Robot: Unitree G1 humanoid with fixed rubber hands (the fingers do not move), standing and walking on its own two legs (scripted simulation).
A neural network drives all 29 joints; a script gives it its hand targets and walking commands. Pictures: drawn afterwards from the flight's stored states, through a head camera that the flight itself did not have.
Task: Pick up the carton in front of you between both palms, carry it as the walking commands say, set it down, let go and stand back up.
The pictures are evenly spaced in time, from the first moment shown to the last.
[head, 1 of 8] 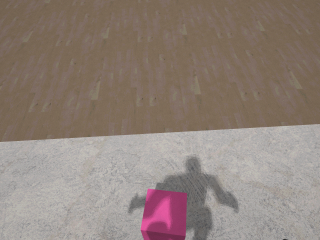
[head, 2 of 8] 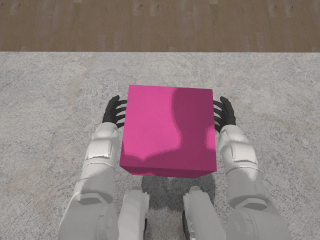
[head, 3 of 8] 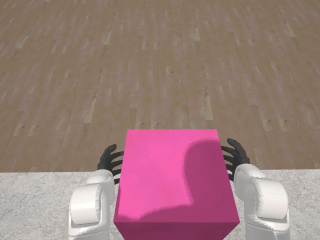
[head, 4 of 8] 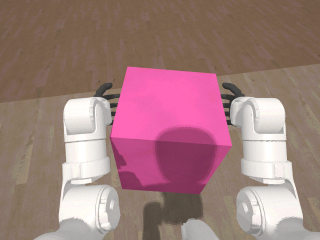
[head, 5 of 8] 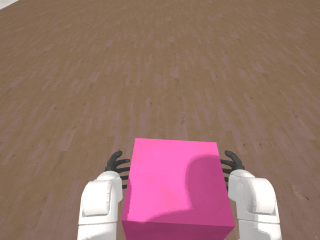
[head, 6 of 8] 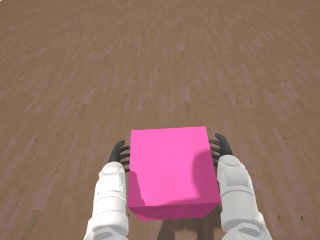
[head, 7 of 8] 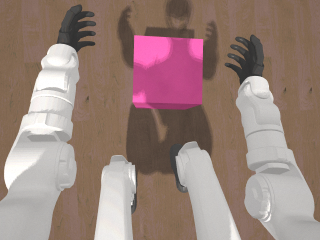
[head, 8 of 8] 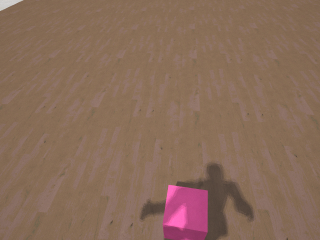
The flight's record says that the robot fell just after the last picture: no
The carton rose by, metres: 1.24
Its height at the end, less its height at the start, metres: +0.50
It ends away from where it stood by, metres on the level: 5.87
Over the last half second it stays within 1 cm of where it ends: yes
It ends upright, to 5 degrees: yes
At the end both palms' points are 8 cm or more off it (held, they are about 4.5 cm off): yes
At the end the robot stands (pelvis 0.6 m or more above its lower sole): yes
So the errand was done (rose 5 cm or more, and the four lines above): yes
